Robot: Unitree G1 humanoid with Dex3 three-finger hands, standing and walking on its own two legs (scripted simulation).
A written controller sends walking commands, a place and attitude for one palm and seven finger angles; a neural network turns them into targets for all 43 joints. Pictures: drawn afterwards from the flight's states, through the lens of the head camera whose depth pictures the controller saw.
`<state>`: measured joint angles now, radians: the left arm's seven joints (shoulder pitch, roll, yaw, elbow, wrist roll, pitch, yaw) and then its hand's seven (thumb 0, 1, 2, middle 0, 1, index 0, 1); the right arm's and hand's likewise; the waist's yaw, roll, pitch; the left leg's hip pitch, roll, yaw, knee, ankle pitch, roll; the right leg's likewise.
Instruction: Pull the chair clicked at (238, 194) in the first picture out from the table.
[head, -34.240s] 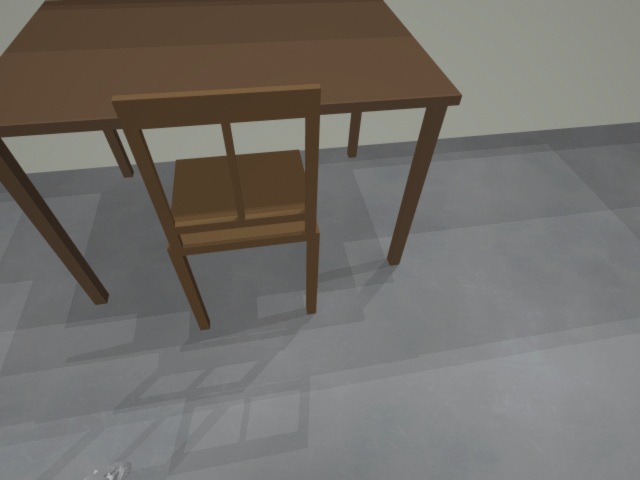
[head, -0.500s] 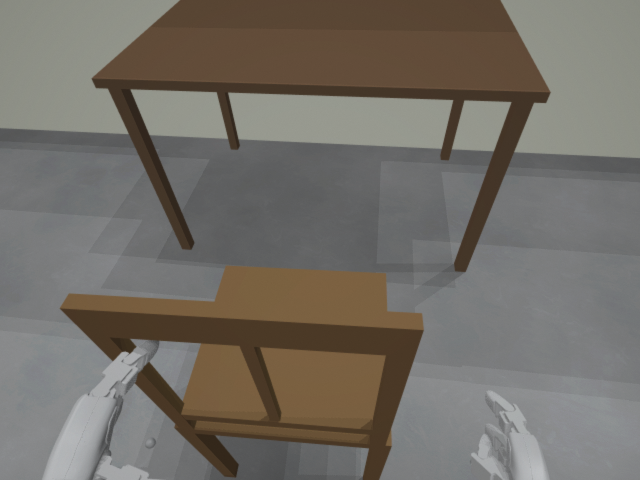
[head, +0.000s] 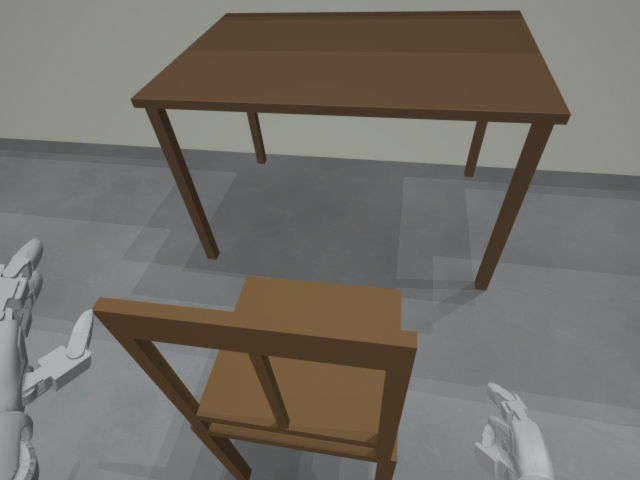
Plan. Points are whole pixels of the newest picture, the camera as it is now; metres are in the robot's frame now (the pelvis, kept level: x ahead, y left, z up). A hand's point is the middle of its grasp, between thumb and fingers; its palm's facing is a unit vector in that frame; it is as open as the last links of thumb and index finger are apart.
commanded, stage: draw the hand back to the body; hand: left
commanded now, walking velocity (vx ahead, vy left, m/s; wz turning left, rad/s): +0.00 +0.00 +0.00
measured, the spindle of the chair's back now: (272, 391) +0.27 +0.12 -0.10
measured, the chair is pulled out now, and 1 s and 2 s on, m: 0.61 0.61 0.61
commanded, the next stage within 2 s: step back with the hand held close in 0.38 s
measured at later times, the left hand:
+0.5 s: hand (45, 330) +0.20 +0.28 +0.17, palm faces +0.49 -0.76 -0.44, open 7.4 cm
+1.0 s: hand (27, 372) +0.16 +0.27 +0.17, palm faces +0.42 -0.72 -0.56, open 7.4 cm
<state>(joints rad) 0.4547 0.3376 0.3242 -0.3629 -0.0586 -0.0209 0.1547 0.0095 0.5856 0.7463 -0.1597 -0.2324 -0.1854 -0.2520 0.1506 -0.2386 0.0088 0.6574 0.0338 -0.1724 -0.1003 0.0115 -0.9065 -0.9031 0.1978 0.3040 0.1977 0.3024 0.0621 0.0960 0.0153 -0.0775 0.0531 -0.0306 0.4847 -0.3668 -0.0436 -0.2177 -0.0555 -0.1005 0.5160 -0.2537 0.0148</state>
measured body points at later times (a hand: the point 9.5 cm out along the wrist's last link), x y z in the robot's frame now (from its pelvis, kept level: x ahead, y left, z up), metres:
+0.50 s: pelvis +0.00 +0.02 +0.00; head -0.01 -0.01 +0.45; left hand +0.16 +0.32 +0.20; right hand +0.18 -0.21 -0.09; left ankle -0.06 +0.15 -0.73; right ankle +0.02 -0.13 -0.73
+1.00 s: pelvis -0.05 +0.01 +0.00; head -0.02 -0.01 +0.45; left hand +0.13 +0.31 +0.20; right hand +0.11 -0.24 -0.10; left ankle -0.06 +0.15 -0.73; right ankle +0.02 -0.13 -0.73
